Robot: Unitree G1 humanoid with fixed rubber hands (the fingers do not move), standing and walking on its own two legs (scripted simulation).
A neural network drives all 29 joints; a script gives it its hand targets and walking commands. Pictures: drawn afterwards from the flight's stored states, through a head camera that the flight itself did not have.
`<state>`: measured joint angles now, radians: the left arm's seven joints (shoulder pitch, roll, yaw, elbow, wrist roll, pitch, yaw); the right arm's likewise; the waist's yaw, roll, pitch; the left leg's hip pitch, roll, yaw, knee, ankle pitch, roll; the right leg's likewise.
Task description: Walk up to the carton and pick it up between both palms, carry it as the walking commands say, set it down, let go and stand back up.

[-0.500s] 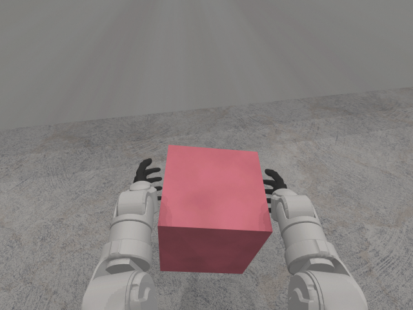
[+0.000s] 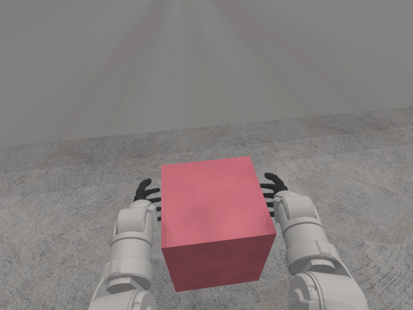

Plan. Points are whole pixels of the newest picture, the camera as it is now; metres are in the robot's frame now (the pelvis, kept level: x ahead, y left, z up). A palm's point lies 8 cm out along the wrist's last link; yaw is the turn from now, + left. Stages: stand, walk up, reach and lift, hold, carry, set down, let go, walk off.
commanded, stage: reach and lift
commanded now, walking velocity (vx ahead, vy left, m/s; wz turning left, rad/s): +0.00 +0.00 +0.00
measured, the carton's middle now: (212, 225) +0.34 +0.01 -0.02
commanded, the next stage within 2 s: hold in 0.24 s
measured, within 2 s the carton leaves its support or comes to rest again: neither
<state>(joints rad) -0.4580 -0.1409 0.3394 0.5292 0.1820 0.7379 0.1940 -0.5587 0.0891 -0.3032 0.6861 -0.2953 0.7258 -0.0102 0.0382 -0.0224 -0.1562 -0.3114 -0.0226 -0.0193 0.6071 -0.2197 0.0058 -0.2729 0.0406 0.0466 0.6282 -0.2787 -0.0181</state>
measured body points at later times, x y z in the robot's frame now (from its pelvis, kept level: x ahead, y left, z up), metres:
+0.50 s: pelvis +0.01 +0.01 +0.00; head -0.08 +0.02 +0.44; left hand +0.32 +0.17 +0.06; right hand +0.34 -0.13 +0.06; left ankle +0.07 +0.11 -0.72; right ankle +0.04 -0.11 -0.72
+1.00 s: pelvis +0.00 +0.01 +0.00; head -0.08 +0.02 +0.44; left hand +0.32 +0.16 +0.06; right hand +0.33 -0.13 +0.06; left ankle +0.07 +0.11 -0.72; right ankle +0.04 -0.11 -0.72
